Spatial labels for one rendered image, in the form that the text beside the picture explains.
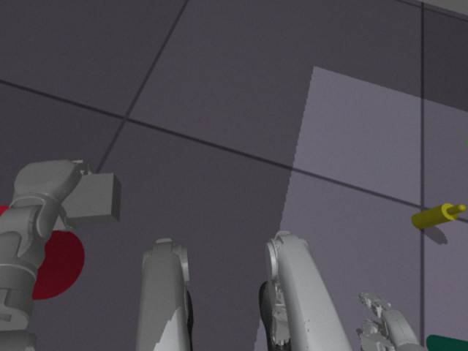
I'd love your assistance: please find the left robot hand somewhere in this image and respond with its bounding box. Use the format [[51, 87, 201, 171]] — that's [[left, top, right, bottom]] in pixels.
[[14, 159, 96, 232]]

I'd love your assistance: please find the left robot arm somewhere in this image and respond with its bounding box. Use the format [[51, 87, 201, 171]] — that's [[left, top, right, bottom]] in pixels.
[[0, 193, 60, 351]]

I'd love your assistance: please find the right robot hand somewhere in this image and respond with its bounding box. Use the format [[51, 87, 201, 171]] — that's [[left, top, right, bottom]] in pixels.
[[358, 292, 420, 351]]

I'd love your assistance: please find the right robot foot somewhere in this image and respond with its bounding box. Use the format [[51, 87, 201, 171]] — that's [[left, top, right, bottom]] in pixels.
[[259, 281, 291, 351]]

